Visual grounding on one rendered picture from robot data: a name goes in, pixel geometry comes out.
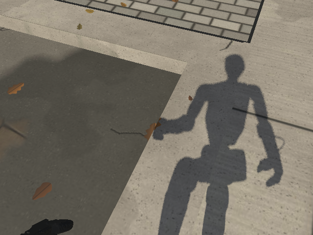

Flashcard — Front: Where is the robot left hand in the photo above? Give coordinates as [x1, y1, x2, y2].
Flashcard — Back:
[21, 218, 73, 235]

